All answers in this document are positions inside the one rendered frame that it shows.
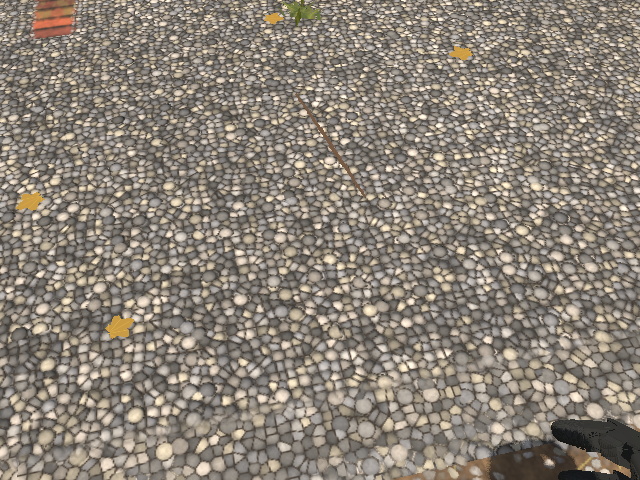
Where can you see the right robot hand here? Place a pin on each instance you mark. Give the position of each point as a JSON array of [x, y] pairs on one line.
[[614, 440]]

